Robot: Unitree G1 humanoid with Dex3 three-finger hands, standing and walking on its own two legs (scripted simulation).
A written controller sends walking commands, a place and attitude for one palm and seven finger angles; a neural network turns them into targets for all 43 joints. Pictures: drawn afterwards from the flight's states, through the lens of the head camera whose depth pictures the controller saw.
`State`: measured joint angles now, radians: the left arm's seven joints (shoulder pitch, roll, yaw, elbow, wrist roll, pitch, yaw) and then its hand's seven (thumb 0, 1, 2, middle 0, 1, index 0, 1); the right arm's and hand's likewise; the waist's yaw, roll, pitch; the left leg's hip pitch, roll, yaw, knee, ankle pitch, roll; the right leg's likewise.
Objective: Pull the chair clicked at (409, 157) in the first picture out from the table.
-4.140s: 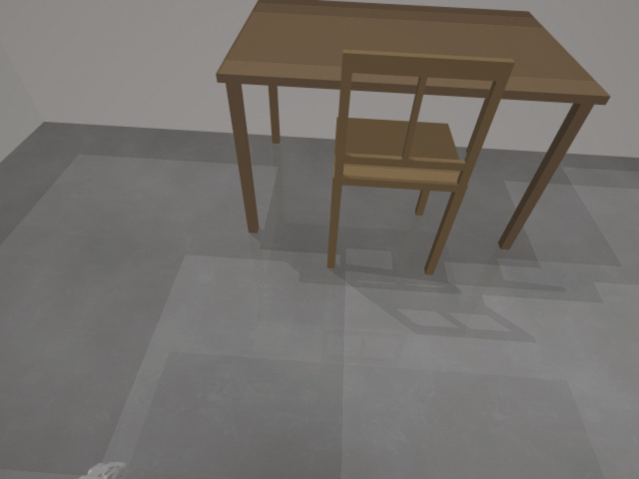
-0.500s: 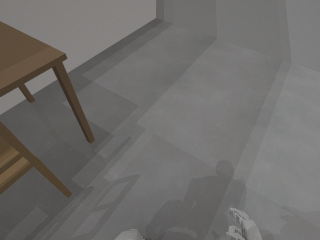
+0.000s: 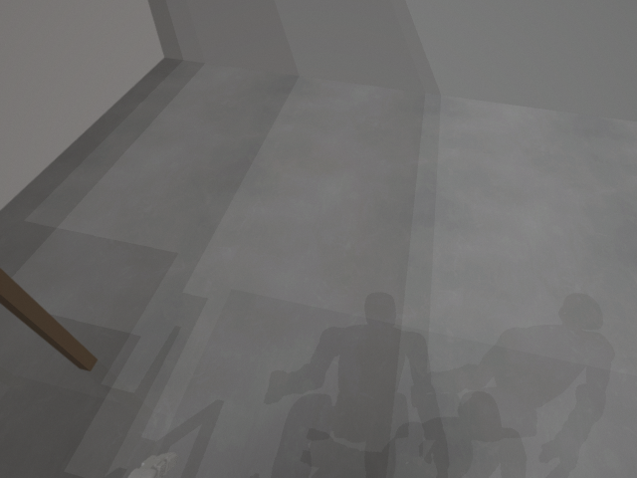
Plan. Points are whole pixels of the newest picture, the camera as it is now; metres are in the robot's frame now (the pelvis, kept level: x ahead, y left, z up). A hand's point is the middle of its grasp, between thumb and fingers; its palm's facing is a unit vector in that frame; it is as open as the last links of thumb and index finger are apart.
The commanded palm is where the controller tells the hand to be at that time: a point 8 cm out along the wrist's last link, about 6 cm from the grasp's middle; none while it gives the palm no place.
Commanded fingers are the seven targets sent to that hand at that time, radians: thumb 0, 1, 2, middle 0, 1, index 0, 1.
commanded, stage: turn to face it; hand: left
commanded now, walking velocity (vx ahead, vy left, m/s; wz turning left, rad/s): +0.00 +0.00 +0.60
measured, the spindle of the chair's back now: out of the picture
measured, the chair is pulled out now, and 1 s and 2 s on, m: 0.00 0.00 0.00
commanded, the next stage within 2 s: none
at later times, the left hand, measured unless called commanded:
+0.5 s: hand out of the picture -0.01 +0.26 -0.18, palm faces +0.33 -0.92 -0.23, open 7.3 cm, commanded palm none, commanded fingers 0.00 0.90 0.90 -0.20 -0.30 -0.20 -0.30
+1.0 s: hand out of the picture -0.08 +0.18 -0.14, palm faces +0.58 -0.76 -0.29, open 7.4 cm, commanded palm none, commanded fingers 0.00 0.90 0.90 -0.20 -0.30 -0.20 -0.30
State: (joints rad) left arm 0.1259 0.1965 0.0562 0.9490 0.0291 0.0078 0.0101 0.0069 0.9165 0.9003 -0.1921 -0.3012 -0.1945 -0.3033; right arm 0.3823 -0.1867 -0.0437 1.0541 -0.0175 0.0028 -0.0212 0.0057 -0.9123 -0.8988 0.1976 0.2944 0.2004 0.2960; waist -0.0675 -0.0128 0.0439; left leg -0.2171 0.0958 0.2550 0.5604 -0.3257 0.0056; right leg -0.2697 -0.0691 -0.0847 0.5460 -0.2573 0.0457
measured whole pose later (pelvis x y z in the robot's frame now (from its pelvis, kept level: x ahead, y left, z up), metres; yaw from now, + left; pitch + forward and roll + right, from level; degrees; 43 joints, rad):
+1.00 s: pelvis -0.02 -0.02 +0.01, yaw +35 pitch +0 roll +2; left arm 0.25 0.17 0.05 0.90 0.02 0.02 0.02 0.01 0.91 0.90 -0.20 -0.30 -0.20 -0.30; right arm 0.21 -0.25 -0.10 0.93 -0.02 0.08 0.03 0.01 -0.91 -0.90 0.20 0.29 0.20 0.30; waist -0.01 0.05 0.04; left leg -0.56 -0.04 -0.03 1.12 -0.36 -0.06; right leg -0.18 -0.06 -0.11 0.49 -0.30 -0.01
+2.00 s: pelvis -0.03 -0.01 +0.01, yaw +68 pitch -2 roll +2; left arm 0.17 0.18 0.03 0.86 0.01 0.03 0.02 0.01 0.91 0.90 -0.20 -0.30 -0.20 -0.30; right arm 0.29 -0.25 -0.08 0.97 -0.02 0.08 0.00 0.01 -0.90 -0.90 0.20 0.29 0.20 0.30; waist -0.05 0.07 0.05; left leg -0.44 -0.09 -0.09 0.99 -0.43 -0.02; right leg -0.22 -0.01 -0.05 0.51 -0.27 -0.05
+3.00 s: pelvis +0.04 +0.17 +0.00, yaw +73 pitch -2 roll +0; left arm 0.16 0.15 0.05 1.02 0.01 -0.05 0.00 0.00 0.91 0.90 -0.20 -0.30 -0.20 -0.30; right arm 0.39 -0.14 -0.04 1.13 -0.01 -0.01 -0.02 0.01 -0.91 -0.90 0.20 0.29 0.20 0.30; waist -0.04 0.03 0.08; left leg -0.32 0.05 0.02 1.23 -0.43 0.04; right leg -0.34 0.04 -0.12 0.56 -0.21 -0.10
